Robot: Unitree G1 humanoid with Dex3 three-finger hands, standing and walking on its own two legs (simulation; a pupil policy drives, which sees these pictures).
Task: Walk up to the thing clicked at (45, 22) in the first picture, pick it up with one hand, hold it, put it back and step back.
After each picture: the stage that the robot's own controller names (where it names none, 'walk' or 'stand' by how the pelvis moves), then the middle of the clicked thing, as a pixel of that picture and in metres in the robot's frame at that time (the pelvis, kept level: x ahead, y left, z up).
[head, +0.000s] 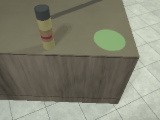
stand; (45, 29) +0.72 +0.22 -0.04
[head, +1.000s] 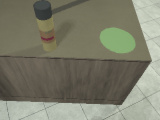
walk; (46, 28) +0.62 +0.21 -0.01
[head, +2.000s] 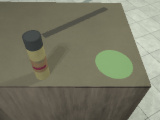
stand; (37, 57) +0.50 +0.23 -0.03
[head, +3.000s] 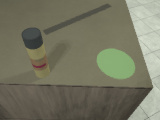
stand; (37, 55) +0.50 +0.22 -0.03
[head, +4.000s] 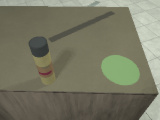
stand; (43, 63) +0.49 +0.20 -0.04
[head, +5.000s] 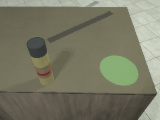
stand; (42, 63) +0.49 +0.20 -0.04
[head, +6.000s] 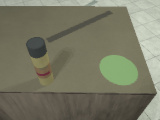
stand; (41, 63) +0.48 +0.20 -0.04
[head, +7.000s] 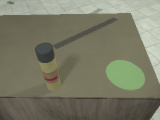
rise first; (49, 69) +0.48 +0.19 -0.03
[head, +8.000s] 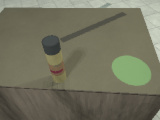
go down; (55, 61) +0.50 +0.18 -0.03
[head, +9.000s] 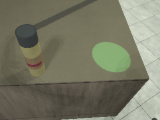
go down; (32, 53) +0.50 +0.18 -0.02
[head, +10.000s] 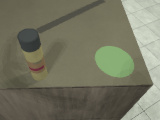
go down; (34, 57) +0.49 +0.18 -0.02
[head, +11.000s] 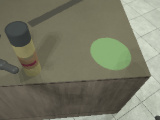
close in; (26, 52) +0.49 +0.19 +0.00
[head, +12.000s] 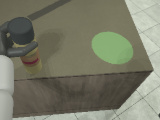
close; (28, 50) +0.48 +0.18 +0.02
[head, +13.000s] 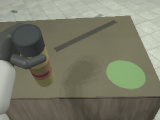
lift; (38, 61) +0.36 +0.16 +0.17
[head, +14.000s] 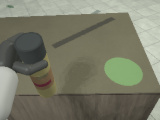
hold; (39, 70) +0.34 +0.15 +0.13
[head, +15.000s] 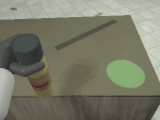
hold; (37, 71) +0.34 +0.16 +0.13
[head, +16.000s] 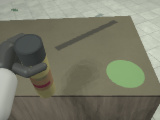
crouch; (39, 71) +0.34 +0.16 +0.14
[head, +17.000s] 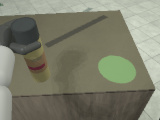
crouch; (34, 54) +0.42 +0.17 +0.13
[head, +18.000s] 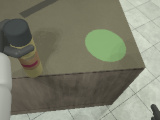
lower; (26, 52) +0.47 +0.16 +0.00
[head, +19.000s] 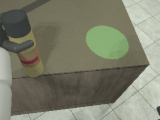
lower; (26, 48) +0.47 +0.16 +0.03
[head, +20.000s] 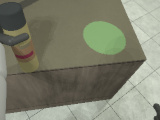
lower; (21, 42) +0.49 +0.16 +0.03
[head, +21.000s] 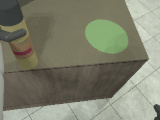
lower; (19, 38) +0.49 +0.17 +0.03
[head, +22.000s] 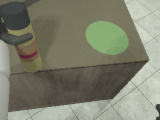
loosen; (25, 42) +0.49 +0.15 +0.03
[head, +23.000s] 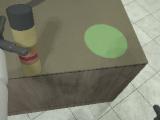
withdraw; (26, 44) +0.48 +0.15 +0.03
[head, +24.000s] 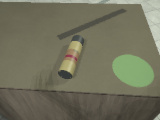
sink last; (72, 55) +0.59 +0.11 -0.10
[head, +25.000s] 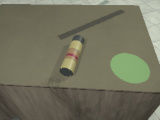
stand; (73, 54) +0.62 +0.11 -0.12
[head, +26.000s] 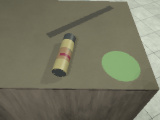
stand; (64, 53) +0.60 +0.11 -0.12
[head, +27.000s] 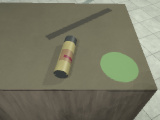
stand; (66, 55) +0.61 +0.10 -0.12
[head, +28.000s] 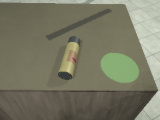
stand; (70, 56) +0.60 +0.08 -0.12
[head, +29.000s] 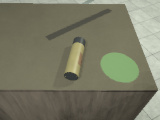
stand; (75, 57) +0.60 +0.05 -0.12
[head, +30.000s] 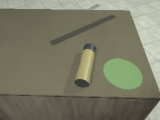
walk; (86, 63) +0.57 +0.00 -0.12
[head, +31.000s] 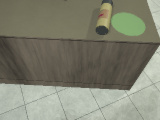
walk; (104, 15) +0.82 -0.10 -0.10
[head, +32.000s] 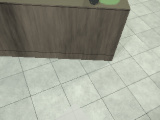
walk; out of the picture +1.20 -0.08 -0.11
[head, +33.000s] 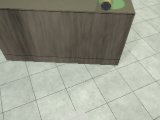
stand; out of the picture +1.18 -0.15 -0.11
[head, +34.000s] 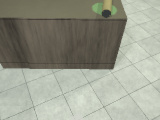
stand; (107, 5) +1.17 -0.19 -0.13
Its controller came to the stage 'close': yes
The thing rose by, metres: 0.20
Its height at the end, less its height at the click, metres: -0.09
